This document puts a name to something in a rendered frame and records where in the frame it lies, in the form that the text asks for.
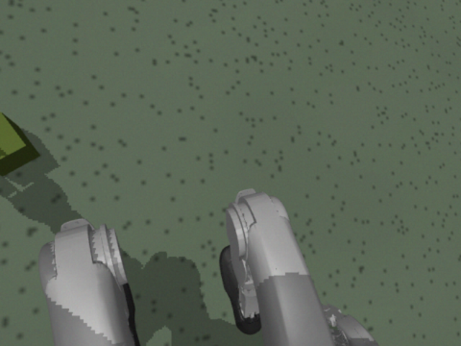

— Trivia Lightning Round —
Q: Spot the left robot foot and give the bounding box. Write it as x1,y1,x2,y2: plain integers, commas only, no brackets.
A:
123,283,140,346

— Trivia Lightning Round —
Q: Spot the right robot hand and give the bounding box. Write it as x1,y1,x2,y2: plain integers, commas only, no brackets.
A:
321,303,379,346

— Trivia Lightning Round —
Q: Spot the cube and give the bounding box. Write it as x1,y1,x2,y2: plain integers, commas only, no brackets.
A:
0,112,40,176

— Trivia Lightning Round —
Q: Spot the right robot foot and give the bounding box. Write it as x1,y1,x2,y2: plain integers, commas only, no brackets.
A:
220,245,261,334

